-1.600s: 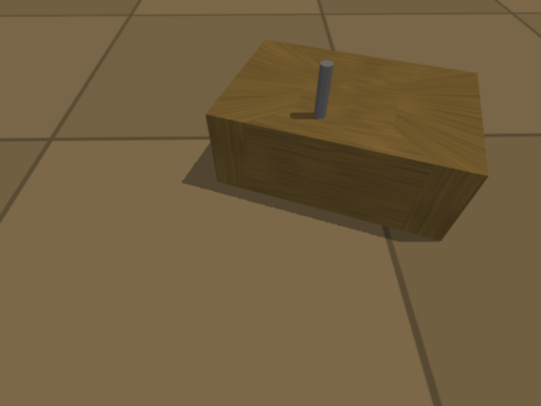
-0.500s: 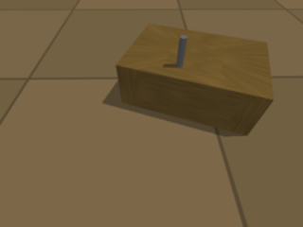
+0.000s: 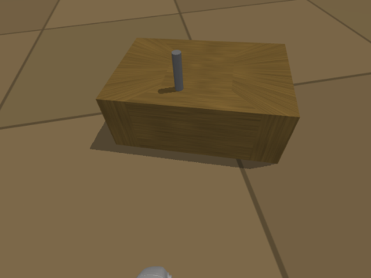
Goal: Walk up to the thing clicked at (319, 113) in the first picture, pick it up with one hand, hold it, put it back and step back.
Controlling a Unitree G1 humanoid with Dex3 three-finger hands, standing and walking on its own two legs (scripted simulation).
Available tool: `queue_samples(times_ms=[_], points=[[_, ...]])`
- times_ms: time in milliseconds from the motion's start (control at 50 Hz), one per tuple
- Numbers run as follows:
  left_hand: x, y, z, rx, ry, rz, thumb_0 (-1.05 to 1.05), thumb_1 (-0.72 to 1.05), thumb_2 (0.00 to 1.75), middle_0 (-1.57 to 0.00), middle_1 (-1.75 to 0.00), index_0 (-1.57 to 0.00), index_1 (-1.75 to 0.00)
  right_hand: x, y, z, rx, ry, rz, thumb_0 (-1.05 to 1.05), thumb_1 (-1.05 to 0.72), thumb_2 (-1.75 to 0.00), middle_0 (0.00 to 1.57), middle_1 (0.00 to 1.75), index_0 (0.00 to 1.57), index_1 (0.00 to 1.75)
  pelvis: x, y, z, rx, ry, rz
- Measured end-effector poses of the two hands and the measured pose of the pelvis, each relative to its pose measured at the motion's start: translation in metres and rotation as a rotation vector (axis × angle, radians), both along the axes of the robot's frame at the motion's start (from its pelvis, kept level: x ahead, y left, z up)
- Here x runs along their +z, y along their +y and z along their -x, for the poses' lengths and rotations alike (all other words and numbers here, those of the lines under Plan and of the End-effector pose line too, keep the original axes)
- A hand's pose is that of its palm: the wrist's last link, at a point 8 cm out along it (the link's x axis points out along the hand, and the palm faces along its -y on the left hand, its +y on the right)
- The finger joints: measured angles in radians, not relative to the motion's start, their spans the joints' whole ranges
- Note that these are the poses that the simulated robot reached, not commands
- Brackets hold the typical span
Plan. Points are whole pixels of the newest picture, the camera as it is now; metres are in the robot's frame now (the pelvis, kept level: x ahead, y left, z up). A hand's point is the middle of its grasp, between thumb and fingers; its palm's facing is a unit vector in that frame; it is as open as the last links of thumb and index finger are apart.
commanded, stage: walk up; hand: left
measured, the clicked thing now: (177, 71) +1.13 +0.12 -0.23
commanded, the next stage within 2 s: none
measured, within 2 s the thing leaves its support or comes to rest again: neither
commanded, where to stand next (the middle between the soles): +0.63 -0.04 m, yaw -6 degrees
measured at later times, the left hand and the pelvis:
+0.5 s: hand (110, 198) +0.34 +0.25 -0.13, palm faces -0.21 -0.91 -0.36, open 7.4 cm; pelvis +0.20 +0.00 +0.00, yaw -7 degrees
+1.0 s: hand (124, 169) +0.44 +0.24 -0.13, palm faces -0.12 -0.91 -0.39, open 7.4 cm; pelvis +0.38 -0.04 +0.00, yaw -6 degrees
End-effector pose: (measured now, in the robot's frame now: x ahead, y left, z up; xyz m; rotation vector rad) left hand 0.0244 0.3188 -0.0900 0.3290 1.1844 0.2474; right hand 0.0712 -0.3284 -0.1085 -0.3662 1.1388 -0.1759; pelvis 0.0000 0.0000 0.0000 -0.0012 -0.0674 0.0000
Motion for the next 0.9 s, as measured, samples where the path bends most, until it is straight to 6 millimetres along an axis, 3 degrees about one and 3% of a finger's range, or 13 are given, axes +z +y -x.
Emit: queue_samples(times_ms=[100,180,260,380,500,600,660,740,900], points=[[-0.006,-0.007,-0.031,-0.029,0.023,0.035,0.01,0.9,0.89,-0.2,-0.3,-0.2,-0.3,0.012,0.01,-0.039,0.019,-0.031,-0.017,0.01,-0.91,-0.89,0.2,0.3,0.2,0.3,0.004,0.0,-0.037,-0.027,0.015,0.012],[-0.018,0.001,-0.071,-0.059,0.023,0.052,0.01,0.9,0.89,-0.2,-0.3,-0.2,-0.3,0.018,0.016,-0.07,0.01,-0.043,0.005,0.01,-0.91,-0.89,0.2,0.3,0.2,0.3,-0.001,0.007,-0.073,-0.036,0.022,0.025],[-0.035,0.012,-0.127,-0.11,0.023,0.042,0.01,0.9,0.89,-0.2,-0.3,-0.2,-0.3,0.017,0.02,-0.091,-0.031,-0.094,0.047,0.0,-0.9,-0.89,0.2,0.3,0.2,0.3,-0.013,0.017,-0.108,-0.063,0.02,-0.005],[-0.023,0.004,-0.223,-0.203,-0.036,0.037,0.01,0.91,0.89,-0.2,-0.3,-0.2,-0.3,0.028,0.02,-0.094,-0.122,-0.054,0.042,0.0,-0.9,-0.89,0.21,0.3,0.2,0.3,-0.001,0.011,-0.154,-0.095,0.017,-0.022],[-0.002,-0.019,-0.312,-0.277,-0.092,0.025,0.01,0.91,0.89,-0.2,-0.3,-0.2,-0.3,0.019,0.005,-0.1,-0.166,0.035,0.02,0.0,-0.9,-0.89,0.21,0.3,0.2,0.3,0.002,-0.004,-0.199,-0.114,0.019,-0.027],[0.004,-0.049,-0.377,-0.306,-0.163,-0.014,0.01,0.91,0.89,-0.2,-0.3,-0.2,-0.3,-0.01,-0.022,-0.123,-0.194,0.083,-0.01,0.01,-0.9,-0.89,0.21,0.3,0.2,0.3,-0.014,-0.03,-0.241,-0.116,0.012,-0.019],[0.008,-0.063,-0.397,-0.296,-0.204,-0.022,0.01,0.91,0.89,-0.2,-0.3,-0.2,-0.3,-0.02,-0.031,-0.152,-0.194,0.093,-0.027,0.01,-0.9,-0.89,0.2,0.3,0.2,0.3,-0.015,-0.042,-0.26,-0.12,0.001,-0.017],[0.018,-0.074,-0.403,-0.262,-0.187,-0.017,0.01,0.91,0.89,-0.2,-0.3,-0.2,-0.3,-0.014,-0.036,-0.203,-0.164,0.046,-0.05,0.01,-0.91,-0.89,0.2,0.3,0.2,0.3,-0.003,-0.048,-0.287,-0.125,0.002,-0.019],[0.015,-0.062,-0.401,-0.203,-0.081,-0.021,0.01,0.9,0.89,-0.2,-0.3,-0.2,-0.3,0.004,-0.043,-0.288,-0.102,-0.004,-0.042,0.0,-0.91,-0.89,0.2,0.3,0.2,0.3,0.005,-0.05,-0.339,-0.127,0.022,-0.001]])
